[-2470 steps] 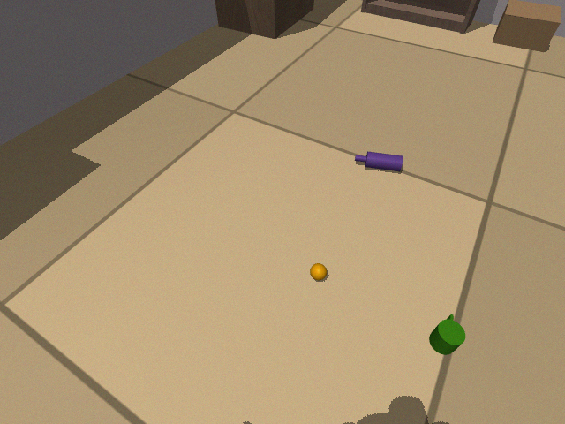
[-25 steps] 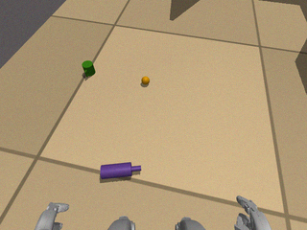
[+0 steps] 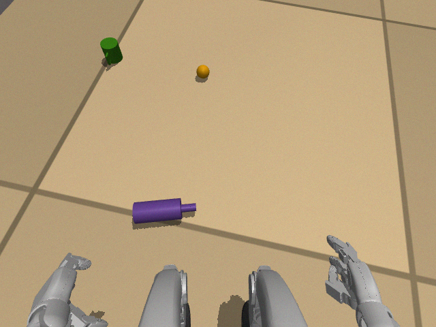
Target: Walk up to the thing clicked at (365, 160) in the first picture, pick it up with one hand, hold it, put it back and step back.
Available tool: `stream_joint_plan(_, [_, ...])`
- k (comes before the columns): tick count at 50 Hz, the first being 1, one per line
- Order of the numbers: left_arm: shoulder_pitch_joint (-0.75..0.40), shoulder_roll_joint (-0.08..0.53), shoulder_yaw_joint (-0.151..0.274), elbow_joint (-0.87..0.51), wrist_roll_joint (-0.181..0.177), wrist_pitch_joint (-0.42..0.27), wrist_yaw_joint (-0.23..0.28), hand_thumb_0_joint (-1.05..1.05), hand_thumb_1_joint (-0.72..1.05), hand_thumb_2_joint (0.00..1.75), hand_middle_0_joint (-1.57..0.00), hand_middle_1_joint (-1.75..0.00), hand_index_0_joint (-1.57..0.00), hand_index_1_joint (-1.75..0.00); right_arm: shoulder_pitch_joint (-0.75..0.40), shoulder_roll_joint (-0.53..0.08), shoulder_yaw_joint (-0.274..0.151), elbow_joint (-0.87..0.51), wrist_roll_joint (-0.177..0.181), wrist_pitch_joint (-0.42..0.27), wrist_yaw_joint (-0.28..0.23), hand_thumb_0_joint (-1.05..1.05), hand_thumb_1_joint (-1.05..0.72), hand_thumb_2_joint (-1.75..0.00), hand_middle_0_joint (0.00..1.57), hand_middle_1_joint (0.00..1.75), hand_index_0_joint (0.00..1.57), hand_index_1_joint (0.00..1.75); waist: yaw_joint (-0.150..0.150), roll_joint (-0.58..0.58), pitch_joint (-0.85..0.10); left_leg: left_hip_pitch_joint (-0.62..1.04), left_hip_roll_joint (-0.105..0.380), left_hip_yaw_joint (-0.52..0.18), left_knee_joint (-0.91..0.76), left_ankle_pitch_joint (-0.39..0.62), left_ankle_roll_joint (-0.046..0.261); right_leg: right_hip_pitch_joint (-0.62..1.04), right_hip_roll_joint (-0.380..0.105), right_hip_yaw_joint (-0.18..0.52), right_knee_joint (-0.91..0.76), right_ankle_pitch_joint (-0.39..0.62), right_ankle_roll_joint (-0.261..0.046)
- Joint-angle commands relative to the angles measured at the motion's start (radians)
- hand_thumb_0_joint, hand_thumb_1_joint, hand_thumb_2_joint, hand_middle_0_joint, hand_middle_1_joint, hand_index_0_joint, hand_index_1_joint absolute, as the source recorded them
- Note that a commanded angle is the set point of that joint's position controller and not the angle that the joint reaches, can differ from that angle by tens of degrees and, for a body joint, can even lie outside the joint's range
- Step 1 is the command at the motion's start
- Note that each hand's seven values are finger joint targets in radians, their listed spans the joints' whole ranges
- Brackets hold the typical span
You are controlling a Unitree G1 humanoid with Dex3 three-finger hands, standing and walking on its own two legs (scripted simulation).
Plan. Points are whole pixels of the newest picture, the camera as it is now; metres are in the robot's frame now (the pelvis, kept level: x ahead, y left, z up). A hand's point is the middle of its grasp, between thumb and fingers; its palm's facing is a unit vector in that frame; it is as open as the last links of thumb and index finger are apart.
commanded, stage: rise first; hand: left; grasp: from above
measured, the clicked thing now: (165, 210) +0.48 +0.19 -0.59
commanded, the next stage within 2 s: none
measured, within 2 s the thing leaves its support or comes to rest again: neither
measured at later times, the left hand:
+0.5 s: hand (121, 236) +0.33 +0.27 -0.33, palm faces -0.47 -0.22 -0.86, open 14.0 cm
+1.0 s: hand (132, 220) +0.40 +0.26 -0.41, palm faces -0.45 +0.00 -0.89, open 14.1 cm
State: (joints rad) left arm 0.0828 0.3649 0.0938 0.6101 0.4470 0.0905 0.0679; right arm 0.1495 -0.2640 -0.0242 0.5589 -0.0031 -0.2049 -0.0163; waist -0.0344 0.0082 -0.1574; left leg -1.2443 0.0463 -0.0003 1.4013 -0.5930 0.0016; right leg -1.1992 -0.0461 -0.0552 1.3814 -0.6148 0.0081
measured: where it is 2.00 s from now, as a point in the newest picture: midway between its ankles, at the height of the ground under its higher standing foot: outside the picture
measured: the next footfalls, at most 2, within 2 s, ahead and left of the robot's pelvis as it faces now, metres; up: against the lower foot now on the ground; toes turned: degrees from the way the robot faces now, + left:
none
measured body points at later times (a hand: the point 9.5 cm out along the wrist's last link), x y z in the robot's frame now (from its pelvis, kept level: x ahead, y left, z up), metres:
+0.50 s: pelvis -0.07 -0.01 -0.19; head +0.14 +0.00 +0.21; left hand +0.36 +0.27 -0.28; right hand +0.03 -0.29 -0.33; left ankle +0.03 +0.12 -0.60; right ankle +0.02 -0.13 -0.60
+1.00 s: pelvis -0.07 +0.01 -0.26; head +0.17 +0.04 +0.12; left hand +0.42 +0.26 -0.36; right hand -0.03 -0.28 -0.38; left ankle +0.03 +0.12 -0.60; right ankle +0.02 -0.13 -0.60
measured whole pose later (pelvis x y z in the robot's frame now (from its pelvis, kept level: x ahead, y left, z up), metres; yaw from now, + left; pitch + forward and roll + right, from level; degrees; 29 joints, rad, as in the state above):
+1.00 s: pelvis -0.07 +0.01 -0.26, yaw -6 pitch +35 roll -7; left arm -0.90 0.69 0.07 1.32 1.23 -0.20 0.33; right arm 0.14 -0.26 -0.01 0.76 -0.10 -0.06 0.10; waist -0.18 0.00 -0.08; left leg -2.24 0.06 -0.08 2.27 -0.65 0.03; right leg -2.15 -0.04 -0.07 2.21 -0.67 0.01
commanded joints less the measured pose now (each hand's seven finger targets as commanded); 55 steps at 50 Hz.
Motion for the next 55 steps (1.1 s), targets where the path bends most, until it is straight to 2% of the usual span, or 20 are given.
stream_joint_plan(1, [-0.153, 0.204, 0.052, -0.119, 0.106, -0.121, 0.052, 0.0, -0.57, 0.98, -0.08, -1.08, -0.08, -1.08, 0.027, -0.169, -0.082, -0.058, 0.009, -0.046, 0.002, 0.0, -0.91, -0.9, 0.2, 0.3, 0.2, 0.3, -0.008, 0.106, -0.434, 0.205, -0.031, -0.042, -0.016, 0.322, 0.001, -0.059, 0.044, 0.022, 0.031, 0.284, -0.034])
stream_joint_plan(2, [-0.162, 0.199, 0.042, -0.077, 0.135, -0.129, 0.065, 0.0, -0.58, 0.98, -0.09, -1.08, -0.09, -1.08, 0.023, -0.174, -0.083, -0.048, 0.01, -0.043, 0.006, 0.0, -0.92, -0.91, 0.2, 0.3, 0.2, 0.3, -0.013, 0.088, -0.444, 0.174, -0.029, -0.053, 0.01, 0.326, -0.001, -0.1, 0.045, 0.016, 0.069, 0.282, -0.036])
stream_joint_plan(3, [-0.182, 0.231, 0.059, -0.078, 0.158, -0.137, 0.079, 0.0, -0.59, 1.0, -0.08, -1.07, -0.08, -1.08, 0.022, -0.178, -0.087, -0.038, 0.012, -0.039, 0.009, 0.0, -0.91, -0.9, 0.2, 0.3, 0.2, 0.3, 0.004, 0.105, -0.464, 0.156, -0.029, -0.048, 0.042, 0.351, 0.0, -0.125, 0.045, 0.019, 0.097, 0.298, -0.037])
stream_joint_plan(5, [-0.254, 0.286, 0.083, -0.064, 0.205, -0.142, 0.11, 0.0, -0.6, 1.01, -0.07, -1.08, -0.07, -1.09, 0.021, -0.186, -0.092, -0.021, 0.015, -0.025, 0.013, 0.0, -0.91, -0.91, 0.2, 0.3, 0.2, 0.3, 0.011, 0.109, -0.509, 0.104, -0.03, -0.048, 0.093, 0.362, 0.002, -0.163, 0.044, 0.019, 0.143, 0.312, -0.038])
stream_joint_plan(9, [-0.403, 0.308, 0.08, 0.019, 0.279, -0.132, 0.148, 0.0, -0.59, 1.01, -0.07, -1.08, -0.06, -1.09, 0.033, -0.184, -0.099, 0.014, 0.017, -0.001, 0.023, 0.0, -0.91, -0.9, 0.2, 0.3, 0.2, 0.3, 0.007, 0.085, -0.572, -0.018, -0.036, -0.024, 0.197, 0.332, 0.013, -0.218, 0.048, 0.025, 0.197, 0.304, -0.036])
stream_joint_plan(11, [-0.514, 0.351, 0.083, 0.073, 0.312, -0.136, 0.153, 0.0, -0.58, 1.0, -0.08, -1.08, -0.07, -1.08, 0.046, -0.189, -0.104, 0.034, 0.011, 0.006, 0.027, 0.0, -0.92, -0.91, 0.2, 0.3, 0.2, 0.3, 0.004, 0.056, -0.593, -0.1, -0.037, -0.014, 0.249, 0.266, 0.02, -0.232, 0.048, 0.027, 0.215, 0.262, -0.032])
stream_joint_plan(15, [-0.722, 0.38, 0.042, 0.174, 0.371, -0.169, 0.144, 0.0, -0.57, 1.01, -0.07, -1.08, -0.07, -1.08, 0.067, -0.18, -0.108, 0.065, -0.002, 0.015, 0.031, 0.0, -0.9, -0.9, 0.2, 0.3, 0.2, 0.3, -0.032, 0.004, -0.629, -0.251, -0.038, 0.002, 0.346, 0.132, 0.026, -0.257, 0.05, 0.036, 0.249, 0.156, -0.024])
stream_joint_plan(16, [-0.778, 0.421, 0.05, 0.196, 0.378, -0.184, 0.14, 0.0, -0.56, 1.02, -0.06, -1.07, -0.06, -1.07, 0.071, -0.181, -0.108, 0.07, -0.006, 0.016, 0.031, 0.0, -0.87, -0.89, 0.2, 0.3, 0.2, 0.3, -0.038, -0.004, -0.624, -0.281, -0.037, 0.001, 0.362, 0.093, 0.026, -0.269, 0.05, 0.04, 0.253, 0.103, -0.024])
stream_joint_plan(19, [-0.893, 0.443, 0.026, 0.25, 0.434, -0.224, 0.136, 0.0, -0.54, 1.02, -0.06, -1.07, -0.06, -1.07, 0.09, -0.18, -0.108, 0.089, -0.017, 0.026, 0.034, 0.0, -0.87, -0.89, 0.2, 0.3, 0.2, 0.3, -0.047, -0.001, -0.627, -0.346, -0.038, 0.006, 0.408, 0.038, 0.028, -0.308, 0.055, 0.047, 0.269, 0.027, -0.025])
stream_joint_plan(23, [-0.97, 0.508, 0.039, 0.351, 0.513, -0.258, 0.157, 0.0, -0.54, 1.04, -0.05, -1.08, -0.05, -1.07, 0.103, -0.185, -0.098, 0.107, -0.028, 0.045, 0.037, 0.0, -0.87, -0.89, 0.2, 0.3, 0.2, 0.3, -0.049, 0.031, -0.597, -0.419, -0.041, 0.008, 0.452, -0.026, 0.028, -0.384, 0.063, 0.038, 0.308, -0.055, -0.032])
stream_joint_plan(26, [-1.003, 0.54, 0.057, 0.386, 0.571, -0.267, 0.19, 0.0, -0.54, 1.02, -0.05, -1.07, -0.06, -1.06, 0.112, -0.193, -0.085, 0.122, -0.036, 0.066, 0.044, 0.0, -0.88, -0.9, 0.2, 0.3, 0.2, 0.3, -0.041, 0.067, -0.601, -0.42, -0.038, -0.001, 0.468, -0.024, 0.027, -0.443, 0.067, 0.006, 0.367, -0.042, -0.041])
stream_joint_plan(31, [-1.087, 0.566, 0.054, 0.426, 0.656, -0.268, 0.237, 0.0, -0.55, 1.03, -0.05, -1.04, -0.06, -1.04, 0.135, -0.205, -0.08, 0.141, -0.046, 0.103, 0.058, 0.0, -0.89, -0.9, 0.2, 0.3, 0.2, 0.3, -0.064, 0.147, -0.622, -0.38, -0.032, -0.027, 0.495, 0.024, 0.023, -0.539, 0.066, -0.039, 0.461, 0.041, -0.049])
stream_joint_plan(35, [-1.121, 0.561, 0.037, 0.496, 0.701, -0.267, 0.259, 0.0, -0.56, 1.02, -0.05, -1.04, -0.06, -1.03, 0.158, -0.216, -0.077, 0.161, -0.059, 0.121, 0.071, 0.0, -0.9, -0.9, 0.2, 0.3, 0.2, 0.3, -0.093, 0.19, -0.59, -0.368, -0.026, -0.051, 0.517, 0.051, 0.016, -0.623, 0.063, -0.06, 0.521, 0.074, -0.053])
stream_joint_plan(39, [-1.222, 0.567, 0.022, 0.48, 0.737, -0.285, 0.272, 0.0, -0.56, 1.02, -0.05, -1.03, -0.06, -1.02, 0.171, -0.226, -0.079, 0.168, -0.072, 0.131, 0.083, 0.0, -0.9, -0.9, 0.2, 0.3, 0.2, 0.3, -0.117, 0.241, -0.596, -0.365, -0.021, -0.066, 0.538, 0.043, 0.012, -0.682, 0.06, -0.068, 0.56, 0.073, -0.056])
stream_joint_plan(40, [-1.192, 0.548, 0.013, 0.531, 0.748, -0.283, 0.273, 0.0, -0.56, 1.02, -0.05, -1.02, -0.06, -1.02, 0.176, -0.229, -0.077, 0.172, -0.076, 0.134, 0.084, 0.0, -0.9, -0.9, 0.2, 0.3, 0.2, 0.3, -0.125, 0.229, -0.572, -0.365, -0.02, -0.074, 0.542, 0.04, 0.01, -0.704, 0.056, -0.071, 0.567, 0.069, -0.053])
stream_joint_plan(42, [-1.288, 0.565, 0.009, 0.478, 0.758, -0.297, 0.283, 0.0, -0.55, 1.01, -0.05, -1.03, -0.06, -1.03, 0.176, -0.23, -0.076, 0.178, -0.082, 0.136, 0.087, 0.0, -0.9, -0.9, 0.2, 0.3, 0.2, 0.3, -0.135, 0.281, -0.597, -0.347, -0.017, -0.076, 0.551, 0.04, 0.007, -0.722, 0.055, -0.073, 0.585, 0.076, -0.055])
stream_joint_plan(44, [-1.263, 0.567, 0.01, 0.538, 0.776, -0.299, 0.29, 0.0, -0.55, 1.01, -0.05, -1.04, -0.06, -1.03, 0.19, -0.236, -0.073, 0.182, -0.086, 0.14, 0.092, 0.0, -0.9, -0.9, 0.2, 0.3, 0.2, 0.3, -0.136, 0.259, -0.593, -0.36, -0.019, -0.082, 0.567, 0.053, 0.006, -0.732, 0.055, -0.077, 0.603, 0.083, -0.055])
stream_joint_plan(46, [-1.263, 0.544, 0.002, 0.571, 0.775, -0.3, 0.298, 0.0, -0.54, 1.0, -0.05, -1.04, -0.07, -1.03, 0.198, -0.235, -0.067, 0.183, -0.094, 0.141, 0.098, 0.0, -0.9, -0.9, 0.2, 0.3, 0.2, 0.3, -0.153, 0.249, -0.578, -0.374, -0.02, -0.081, 0.584, 0.065, 0.007, -0.741, 0.054, -0.078, 0.608, 0.094, -0.052])
stream_joint_plan(49, [-1.32, 0.59, 0.027, 0.585, 0.774, -0.295, 0.313, 0.0, -0.54, 0.99, -0.05, -1.06, -0.07, -1.04, 0.209, -0.237, -0.06, 0.185, -0.103, 0.142, 0.104, 0.0, -0.91, -0.9, 0.2, 0.3, 0.2, 0.3, -0.157, 0.243, -0.601, -0.398, -0.02, -0.065, 0.617, 0.079, 0.017, -0.709, 0.058, -0.075, 0.608, 0.118, -0.049])
stream_joint_plan(55, [-1.358, 0.625, 0.046, 0.642, 0.784, -0.281, 0.342, 0.0, -0.53, 0.98, -0.06, -1.07, -0.08, -1.05, 0.207, -0.228, -0.04, 0.184, -0.115, 0.139, 0.115, 0.0, -0.91, -0.9, 0.2, 0.3, 0.2, 0.3, -0.158, 0.217, -0.616, -0.48, -0.02, -0.036, 0.668, 0.09, 0.03, -0.664, 0.07, -0.069, 0.613, 0.137, -0.043])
